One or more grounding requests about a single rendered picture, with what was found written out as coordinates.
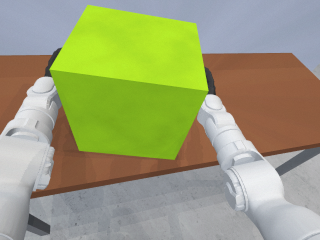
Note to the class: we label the right robot forearm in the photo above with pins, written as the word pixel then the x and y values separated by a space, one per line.
pixel 231 146

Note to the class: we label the robot left hand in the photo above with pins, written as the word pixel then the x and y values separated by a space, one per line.
pixel 50 62

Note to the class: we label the robot left upper arm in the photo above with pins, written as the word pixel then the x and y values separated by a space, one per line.
pixel 25 165

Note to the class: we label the robot right upper arm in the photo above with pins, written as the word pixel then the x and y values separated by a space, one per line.
pixel 255 189

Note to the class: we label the left robot forearm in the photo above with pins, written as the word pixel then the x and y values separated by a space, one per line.
pixel 38 113

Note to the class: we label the robot right hand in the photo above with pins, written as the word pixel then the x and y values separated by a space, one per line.
pixel 210 82

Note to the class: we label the carton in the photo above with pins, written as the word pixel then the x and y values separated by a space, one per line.
pixel 130 84

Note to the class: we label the table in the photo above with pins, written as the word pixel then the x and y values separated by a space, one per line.
pixel 273 97

